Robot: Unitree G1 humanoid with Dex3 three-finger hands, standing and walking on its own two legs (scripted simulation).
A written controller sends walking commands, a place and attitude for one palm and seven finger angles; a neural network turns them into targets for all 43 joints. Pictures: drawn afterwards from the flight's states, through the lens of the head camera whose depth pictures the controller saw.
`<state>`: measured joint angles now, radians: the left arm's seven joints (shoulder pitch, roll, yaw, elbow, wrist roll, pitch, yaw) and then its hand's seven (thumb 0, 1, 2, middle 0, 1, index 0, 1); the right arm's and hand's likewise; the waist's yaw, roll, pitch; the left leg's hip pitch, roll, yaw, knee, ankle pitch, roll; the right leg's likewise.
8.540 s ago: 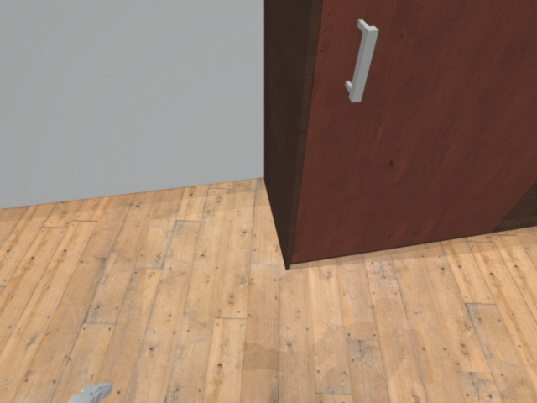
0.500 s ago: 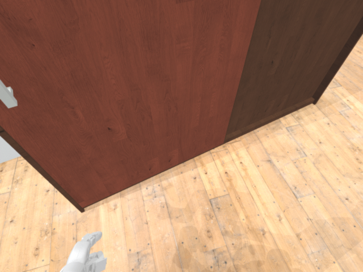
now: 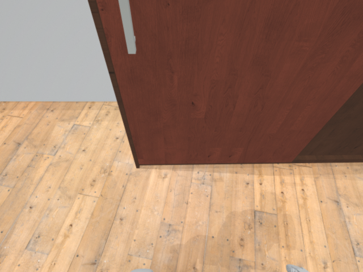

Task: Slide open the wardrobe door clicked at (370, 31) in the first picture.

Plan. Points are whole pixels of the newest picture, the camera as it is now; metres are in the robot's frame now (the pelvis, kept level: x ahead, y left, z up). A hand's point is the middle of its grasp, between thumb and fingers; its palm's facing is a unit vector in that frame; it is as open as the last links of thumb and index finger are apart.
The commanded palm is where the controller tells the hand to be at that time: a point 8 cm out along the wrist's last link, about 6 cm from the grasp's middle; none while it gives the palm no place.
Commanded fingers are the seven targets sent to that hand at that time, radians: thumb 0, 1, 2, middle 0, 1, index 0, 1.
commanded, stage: turn to face it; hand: left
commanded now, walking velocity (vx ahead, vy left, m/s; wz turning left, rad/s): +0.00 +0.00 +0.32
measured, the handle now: (128, 21) +0.68 +0.21 +0.16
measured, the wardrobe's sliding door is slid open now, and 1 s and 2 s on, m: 0.00 0.00 0.00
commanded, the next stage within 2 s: take the last steps up to it in 0.28 s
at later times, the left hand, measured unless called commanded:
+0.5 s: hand out of the picture +0.07 +0.22 -0.14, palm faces +0.14 -0.96 -0.23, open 7.4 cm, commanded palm none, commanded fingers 0.00 0.90 0.90 -0.20 -0.30 -0.20 -0.30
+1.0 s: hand out of the picture -0.08 +0.15 -0.15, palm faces +0.35 -0.93 -0.13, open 7.4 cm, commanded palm none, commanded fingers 0.00 0.90 0.90 -0.20 -0.30 -0.20 -0.30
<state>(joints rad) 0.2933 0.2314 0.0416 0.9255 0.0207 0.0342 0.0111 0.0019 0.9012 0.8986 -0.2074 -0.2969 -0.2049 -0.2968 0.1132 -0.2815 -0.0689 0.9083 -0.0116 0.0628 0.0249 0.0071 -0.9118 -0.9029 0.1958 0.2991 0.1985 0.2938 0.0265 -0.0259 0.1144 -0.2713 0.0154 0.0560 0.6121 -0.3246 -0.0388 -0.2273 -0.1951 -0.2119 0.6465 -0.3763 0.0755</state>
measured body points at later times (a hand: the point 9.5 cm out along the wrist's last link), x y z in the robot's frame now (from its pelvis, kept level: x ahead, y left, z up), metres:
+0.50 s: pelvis -0.01 +0.01 +0.02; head +0.00 +0.01 +0.47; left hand +0.06 +0.27 -0.12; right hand +0.05 -0.22 -0.13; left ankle +0.00 +0.11 -0.72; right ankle -0.01 -0.12 -0.70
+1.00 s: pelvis +0.09 +0.06 +0.01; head +0.12 +0.07 +0.45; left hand -0.09 +0.20 -0.14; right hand +0.20 -0.15 -0.15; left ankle +0.14 +0.19 -0.72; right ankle -0.01 -0.11 -0.72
